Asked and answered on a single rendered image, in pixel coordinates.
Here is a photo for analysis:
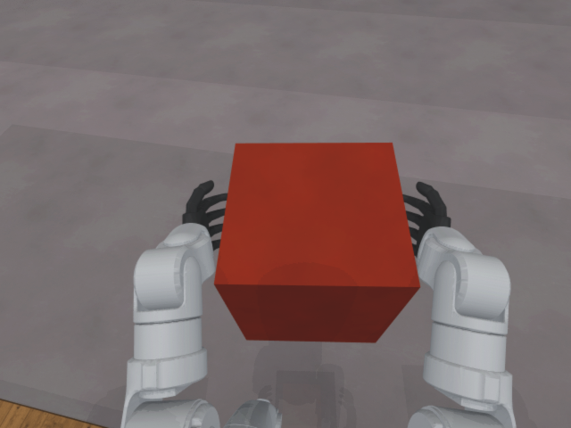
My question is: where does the left robot upper arm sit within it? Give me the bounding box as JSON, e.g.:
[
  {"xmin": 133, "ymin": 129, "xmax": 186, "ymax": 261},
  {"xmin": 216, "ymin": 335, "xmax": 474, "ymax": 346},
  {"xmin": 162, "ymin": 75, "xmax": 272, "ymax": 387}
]
[{"xmin": 125, "ymin": 399, "xmax": 220, "ymax": 428}]

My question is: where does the robot right forearm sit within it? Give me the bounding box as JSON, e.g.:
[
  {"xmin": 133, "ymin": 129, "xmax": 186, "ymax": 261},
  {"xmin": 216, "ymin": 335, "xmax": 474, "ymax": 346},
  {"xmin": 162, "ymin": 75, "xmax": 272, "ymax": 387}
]
[{"xmin": 417, "ymin": 226, "xmax": 517, "ymax": 428}]

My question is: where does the right robot upper arm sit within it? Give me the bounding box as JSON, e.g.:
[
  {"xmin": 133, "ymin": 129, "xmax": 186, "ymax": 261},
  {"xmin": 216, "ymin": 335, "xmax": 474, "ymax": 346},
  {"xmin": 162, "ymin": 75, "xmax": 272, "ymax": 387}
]
[{"xmin": 408, "ymin": 406, "xmax": 505, "ymax": 428}]

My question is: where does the carton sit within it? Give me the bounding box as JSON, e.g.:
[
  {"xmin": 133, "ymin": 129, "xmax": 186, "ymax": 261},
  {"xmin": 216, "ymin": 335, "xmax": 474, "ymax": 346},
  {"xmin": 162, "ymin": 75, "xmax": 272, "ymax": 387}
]
[{"xmin": 214, "ymin": 143, "xmax": 420, "ymax": 343}]

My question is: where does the left robot hand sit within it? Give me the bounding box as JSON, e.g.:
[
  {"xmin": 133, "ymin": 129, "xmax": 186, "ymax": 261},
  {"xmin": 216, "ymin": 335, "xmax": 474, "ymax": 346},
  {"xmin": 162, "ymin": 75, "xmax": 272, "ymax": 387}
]
[{"xmin": 182, "ymin": 180, "xmax": 228, "ymax": 251}]

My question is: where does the right robot hand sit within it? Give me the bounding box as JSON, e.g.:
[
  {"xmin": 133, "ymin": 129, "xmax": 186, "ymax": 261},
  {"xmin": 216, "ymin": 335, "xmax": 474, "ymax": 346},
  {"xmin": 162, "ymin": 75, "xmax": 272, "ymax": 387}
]
[{"xmin": 402, "ymin": 182, "xmax": 451, "ymax": 257}]

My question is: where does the robot left thigh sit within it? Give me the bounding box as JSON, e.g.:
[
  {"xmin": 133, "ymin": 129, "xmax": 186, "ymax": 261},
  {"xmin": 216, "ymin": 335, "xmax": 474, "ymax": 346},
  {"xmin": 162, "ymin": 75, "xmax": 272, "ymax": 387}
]
[{"xmin": 223, "ymin": 399, "xmax": 282, "ymax": 428}]

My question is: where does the robot left forearm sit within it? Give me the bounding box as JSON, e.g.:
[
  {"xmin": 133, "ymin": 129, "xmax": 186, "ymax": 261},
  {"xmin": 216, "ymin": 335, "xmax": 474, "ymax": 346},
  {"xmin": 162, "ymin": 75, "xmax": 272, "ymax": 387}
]
[{"xmin": 120, "ymin": 223, "xmax": 216, "ymax": 428}]

